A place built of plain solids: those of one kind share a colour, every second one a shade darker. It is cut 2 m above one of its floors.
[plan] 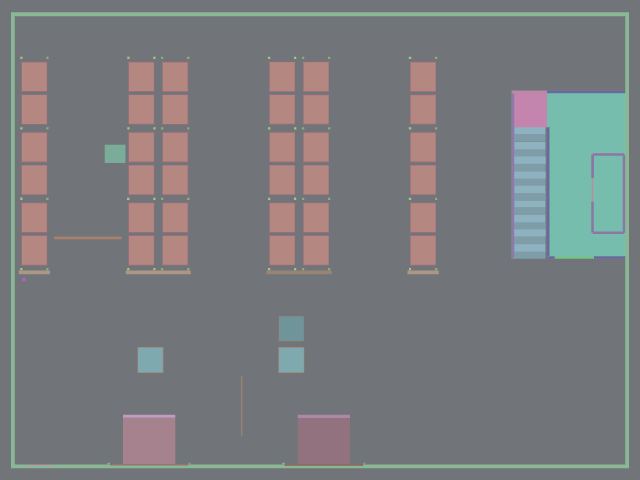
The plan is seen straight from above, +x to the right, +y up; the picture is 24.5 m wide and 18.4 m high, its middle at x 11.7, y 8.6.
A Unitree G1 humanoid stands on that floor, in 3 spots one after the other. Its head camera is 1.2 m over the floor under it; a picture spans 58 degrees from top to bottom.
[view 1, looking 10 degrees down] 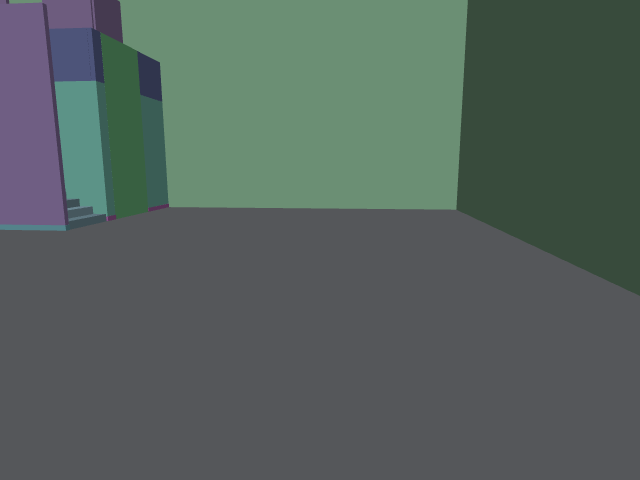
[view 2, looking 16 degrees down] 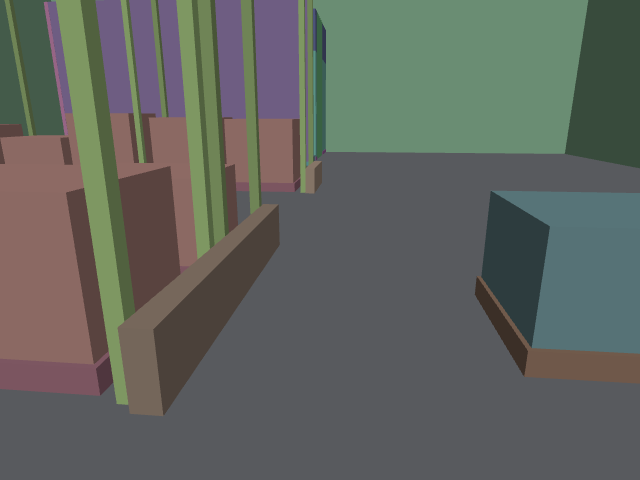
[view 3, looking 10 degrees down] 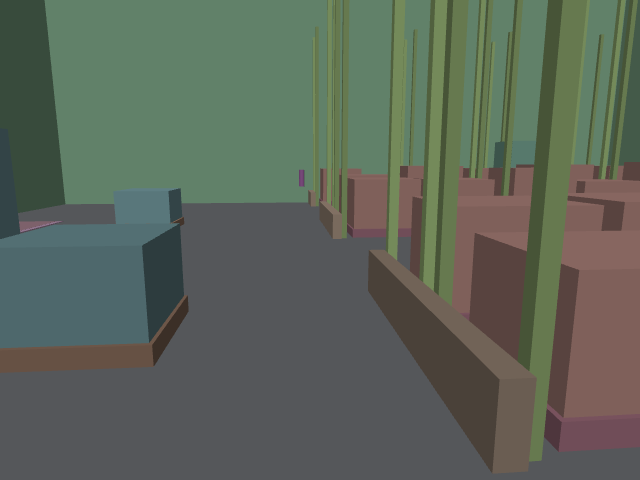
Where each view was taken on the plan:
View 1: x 11.70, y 2.60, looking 5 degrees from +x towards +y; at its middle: ground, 6.91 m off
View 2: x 8.20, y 6.48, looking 6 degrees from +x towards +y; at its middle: ground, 4.35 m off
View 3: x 13.60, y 6.48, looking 175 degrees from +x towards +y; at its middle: ground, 6.91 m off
